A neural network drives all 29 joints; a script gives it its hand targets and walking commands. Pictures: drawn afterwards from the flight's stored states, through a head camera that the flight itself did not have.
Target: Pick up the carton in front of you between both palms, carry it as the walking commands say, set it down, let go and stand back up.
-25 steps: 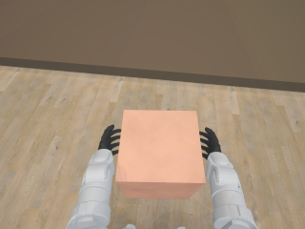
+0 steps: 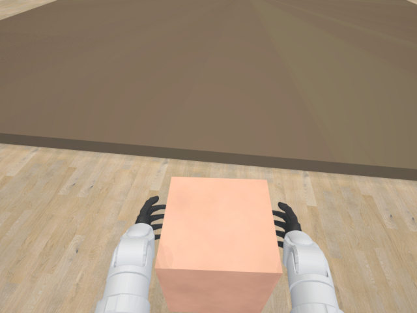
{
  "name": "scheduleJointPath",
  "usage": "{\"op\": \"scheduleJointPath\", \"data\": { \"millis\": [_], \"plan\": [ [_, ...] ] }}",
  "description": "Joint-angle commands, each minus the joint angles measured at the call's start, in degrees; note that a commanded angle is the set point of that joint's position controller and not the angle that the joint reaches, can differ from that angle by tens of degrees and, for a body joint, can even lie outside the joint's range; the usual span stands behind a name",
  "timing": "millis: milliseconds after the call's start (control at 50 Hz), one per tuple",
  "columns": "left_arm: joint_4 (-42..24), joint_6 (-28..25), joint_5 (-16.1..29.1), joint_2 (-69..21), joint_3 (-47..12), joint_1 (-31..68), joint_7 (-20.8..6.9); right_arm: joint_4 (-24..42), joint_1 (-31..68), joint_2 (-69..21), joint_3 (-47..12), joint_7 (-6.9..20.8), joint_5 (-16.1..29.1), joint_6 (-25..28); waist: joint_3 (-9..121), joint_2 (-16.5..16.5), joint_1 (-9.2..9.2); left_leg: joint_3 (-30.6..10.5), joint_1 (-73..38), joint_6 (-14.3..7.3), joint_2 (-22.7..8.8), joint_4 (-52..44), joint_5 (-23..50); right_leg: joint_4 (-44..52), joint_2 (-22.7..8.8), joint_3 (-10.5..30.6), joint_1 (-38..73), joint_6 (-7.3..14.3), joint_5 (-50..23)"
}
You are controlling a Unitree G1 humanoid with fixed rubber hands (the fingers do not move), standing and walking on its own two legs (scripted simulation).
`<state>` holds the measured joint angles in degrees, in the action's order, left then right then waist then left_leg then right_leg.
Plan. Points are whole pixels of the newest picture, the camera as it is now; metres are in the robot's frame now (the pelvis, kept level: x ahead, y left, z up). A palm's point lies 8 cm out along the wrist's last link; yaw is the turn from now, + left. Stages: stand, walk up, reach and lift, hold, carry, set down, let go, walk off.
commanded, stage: reach and lift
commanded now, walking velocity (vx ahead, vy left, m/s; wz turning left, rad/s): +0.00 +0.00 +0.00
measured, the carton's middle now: (216, 247) +0.31 +0.00 -0.06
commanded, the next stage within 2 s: hold in 0.80 s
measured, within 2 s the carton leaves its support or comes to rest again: neither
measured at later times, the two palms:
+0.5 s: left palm (144, 224) +0.30 +0.15 +0.03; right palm (293, 231) +0.30 -0.15 +0.03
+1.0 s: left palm (141, 221) +0.29 +0.15 +0.06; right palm (296, 228) +0.29 -0.15 +0.06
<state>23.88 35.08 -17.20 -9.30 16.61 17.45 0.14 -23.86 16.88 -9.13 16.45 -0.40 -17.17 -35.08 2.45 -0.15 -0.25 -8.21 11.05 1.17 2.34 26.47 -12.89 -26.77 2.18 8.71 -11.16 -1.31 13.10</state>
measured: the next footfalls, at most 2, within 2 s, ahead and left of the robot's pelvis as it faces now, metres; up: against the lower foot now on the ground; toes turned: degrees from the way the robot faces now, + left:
none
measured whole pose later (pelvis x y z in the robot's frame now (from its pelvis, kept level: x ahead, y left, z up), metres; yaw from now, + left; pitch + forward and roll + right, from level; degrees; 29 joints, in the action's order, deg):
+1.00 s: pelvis +0.01 +0.00 +0.01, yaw +0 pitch -6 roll +0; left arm 12.8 43.2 -15.2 -8.5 11.6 14.1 0.3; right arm -12.9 13.7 -8.4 11.5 -0.6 -15.1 -43.3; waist 0.9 -0.1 0.0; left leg -8.1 2.8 1.0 1.8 20.0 -10.9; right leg -20.1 1.6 8.0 -2.8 -1.1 11.1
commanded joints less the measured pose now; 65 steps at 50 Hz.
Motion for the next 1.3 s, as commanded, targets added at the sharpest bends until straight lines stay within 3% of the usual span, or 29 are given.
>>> {"op": "scheduleJointPath", "data": {
  "millis": [0,160,520,760,880,1000,1280],
  "plan": [
    [-0.1,-1.9,13.9,-56.8,-31.4,32.1,-15.3,1.2,34.2,-56.2,-31.8,15.7,14.2,2.4,12.3,0.4,-0.06,5.0,-3.5,-0.4,3.0,-4.2,3.0,4.5,3.4,-5.4,2.3,0.7,-2.2],
    [-0.3,-1.3,13.9,-56.3,-31.8,32.7,-15.3,1.3,34.4,-56.1,-32.1,15.5,14.1,1.8,13.6,0.1,0.13,5.1,-4.8,-0.3,3.2,-4.7,3.6,5.0,3.4,-5.6,3.7,0.5,-3.3],
    [-6.8,1.1,15.2,-54.5,-33.9,25.2,-14.8,7.8,27.0,-54.9,-34.4,14.8,15.8,-0.8,14.2,-0.1,0.03,4.7,-9.0,0.1,3.9,-6.6,14.5,6.8,3.8,-5.0,8.9,-0.3,-14.8],
    [-9.3,2.8,16.0,-54.2,-34.8,24.4,-14.6,10.3,26.2,-54.1,-35.0,14.7,16.5,-2.4,12.7,0.2,0.15,4.4,-10.0,0.3,3.8,-7.3,14.7,7.5,3.9,-5.0,9.4,-0.2,-14.3],
    [-15.0,5.0,18.6,-54.3,-38.9,23.9,-14.1,16.2,25.9,-53.8,-39.1,14.3,18.9,-4.7,15.1,0.2,0.31,3.9,-12.5,0.6,3.7,-7.8,18.5,8.2,4.0,-4.8,12.1,-0.5,-17.9],
    [-11.2,7.2,16.0,-51.8,-34.4,23.8,-14.1,12.4,25.7,-51.2,-34.7,14.4,16.6,-6.8,6.6,0.2,0.18,4.7,-9.4,0.3,3.5,-9.5,8.4,9.7,3.6,-5.3,8.8,0.1,-7.6],
    [-9.3,6.3,16.2,-53.7,-34.4,30.5,-15.0,10.6,32.4,-53.6,-34.8,15.2,16.7,-5.9,10.0,0.0,0.10,5.1,-9.2,-0.1,3.3,-8.4,5.2,8.7,3.3,-5.7,8.5,0.2,-4.9]
  ]
}}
